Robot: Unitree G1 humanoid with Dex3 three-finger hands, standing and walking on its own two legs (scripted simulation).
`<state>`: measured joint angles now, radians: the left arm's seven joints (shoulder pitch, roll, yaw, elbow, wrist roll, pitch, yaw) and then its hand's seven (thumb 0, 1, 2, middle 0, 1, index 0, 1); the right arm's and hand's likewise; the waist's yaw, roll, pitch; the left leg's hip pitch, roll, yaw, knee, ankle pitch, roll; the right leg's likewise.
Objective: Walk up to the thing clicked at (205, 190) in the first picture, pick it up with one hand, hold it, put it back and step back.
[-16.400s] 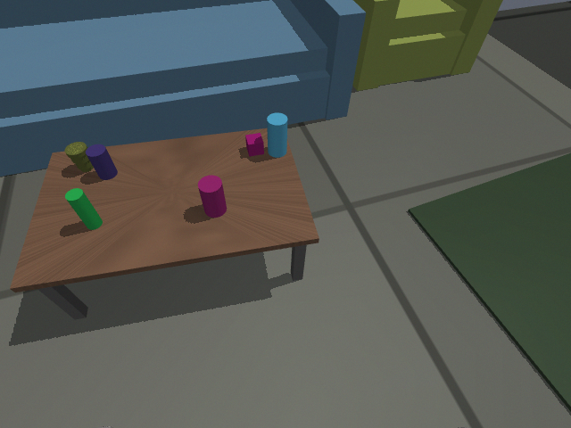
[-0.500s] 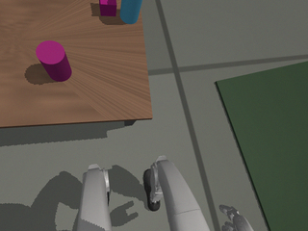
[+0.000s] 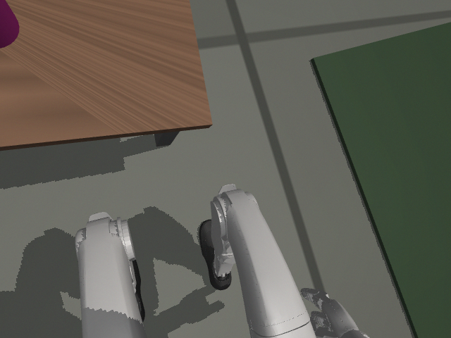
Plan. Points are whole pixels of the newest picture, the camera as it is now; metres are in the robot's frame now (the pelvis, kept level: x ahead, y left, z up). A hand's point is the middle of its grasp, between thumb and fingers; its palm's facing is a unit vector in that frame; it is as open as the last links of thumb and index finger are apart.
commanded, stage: approach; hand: left
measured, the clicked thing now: out of the picture +0.61 +0.26 -0.07
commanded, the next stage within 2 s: close in in 0.14 s
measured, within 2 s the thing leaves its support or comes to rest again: leaves its support in 1.82 s
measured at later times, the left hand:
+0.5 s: hand out of the picture +0.55 +0.29 -0.08, palm faces +0.31 -0.95 +0.00, open 17.4 cm
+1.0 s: hand out of the picture +0.56 +0.26 -0.08, palm faces +0.30 -0.95 -0.02, open 16.9 cm
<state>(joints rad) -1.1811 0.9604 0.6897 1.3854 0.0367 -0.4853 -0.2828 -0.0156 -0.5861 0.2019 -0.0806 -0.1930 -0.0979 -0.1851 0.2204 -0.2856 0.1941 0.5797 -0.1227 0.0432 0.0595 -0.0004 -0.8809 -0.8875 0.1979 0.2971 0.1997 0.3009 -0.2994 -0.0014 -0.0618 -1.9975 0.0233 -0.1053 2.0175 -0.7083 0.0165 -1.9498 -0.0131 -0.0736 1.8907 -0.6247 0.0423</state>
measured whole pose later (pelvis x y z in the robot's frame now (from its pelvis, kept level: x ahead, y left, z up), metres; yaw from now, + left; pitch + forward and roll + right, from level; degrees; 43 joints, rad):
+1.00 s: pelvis -0.02 -0.01 -0.08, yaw +0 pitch +37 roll -9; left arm -1.14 0.73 0.53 1.21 0.05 -0.46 -0.06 -0.02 -0.61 0.09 -0.21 -0.21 -0.23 -0.20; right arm 0.23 -0.30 0.15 0.61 -0.11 0.09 0.08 0.00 -0.92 -0.89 0.20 0.30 0.20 0.30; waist -0.28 0.01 -0.05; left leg -2.19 0.00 -0.11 2.25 -0.70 0.01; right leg -2.15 -0.02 -0.07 2.13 -0.63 0.04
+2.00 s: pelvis -0.01 -0.01 -0.06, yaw +1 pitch +37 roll -7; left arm -1.11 0.64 0.50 1.12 0.03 -0.40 -0.03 -0.04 -0.61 0.81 -0.77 -1.16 -0.80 -1.16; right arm 0.23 -0.28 0.10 0.62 -0.09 0.10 0.06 0.00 -0.92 -0.90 0.20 0.30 0.20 0.30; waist -0.25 0.02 -0.09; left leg -2.14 0.01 -0.10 2.20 -0.71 0.00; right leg -2.11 -0.02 -0.06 2.09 -0.63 0.03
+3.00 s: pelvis +0.00 -0.01 +0.04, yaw +3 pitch +36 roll -5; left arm -0.99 0.51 0.45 1.03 -0.02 -0.38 -0.01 -0.03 -0.61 0.83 -0.75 -1.20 -0.78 -1.19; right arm 0.24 -0.26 0.04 0.64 -0.05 0.05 0.02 0.00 -0.91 -0.90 0.20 0.30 0.20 0.30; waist -0.19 0.03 -0.15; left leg -1.82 0.02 -0.07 1.86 -0.68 0.00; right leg -1.81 -0.02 -0.04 1.78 -0.61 0.02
